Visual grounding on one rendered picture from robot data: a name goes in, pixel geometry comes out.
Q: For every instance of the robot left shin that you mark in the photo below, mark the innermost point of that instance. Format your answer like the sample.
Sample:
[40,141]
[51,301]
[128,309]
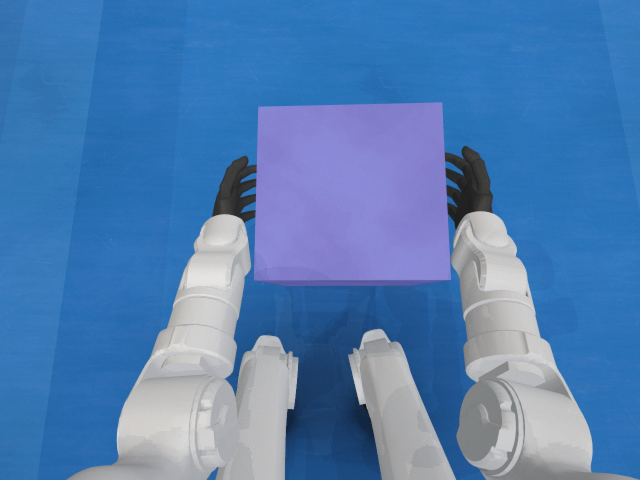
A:
[264,340]

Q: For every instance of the carton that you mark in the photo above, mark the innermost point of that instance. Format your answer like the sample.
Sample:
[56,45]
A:
[351,195]

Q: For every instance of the right robot upper arm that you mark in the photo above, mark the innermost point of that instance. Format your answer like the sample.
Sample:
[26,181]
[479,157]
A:
[513,431]

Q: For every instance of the right robot hand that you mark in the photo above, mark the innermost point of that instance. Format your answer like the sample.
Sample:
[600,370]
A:
[475,192]

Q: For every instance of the robot left forearm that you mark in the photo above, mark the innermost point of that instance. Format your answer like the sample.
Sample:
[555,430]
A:
[199,338]

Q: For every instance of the left robot upper arm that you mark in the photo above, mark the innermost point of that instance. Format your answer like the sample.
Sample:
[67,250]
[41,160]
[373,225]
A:
[173,428]

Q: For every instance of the left robot hand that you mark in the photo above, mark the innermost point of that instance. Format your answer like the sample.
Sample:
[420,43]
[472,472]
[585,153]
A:
[229,200]

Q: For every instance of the left robot thigh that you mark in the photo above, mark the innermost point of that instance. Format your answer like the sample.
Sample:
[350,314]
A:
[266,389]

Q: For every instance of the robot right forearm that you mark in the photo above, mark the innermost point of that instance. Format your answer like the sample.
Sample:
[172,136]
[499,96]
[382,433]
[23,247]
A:
[503,338]

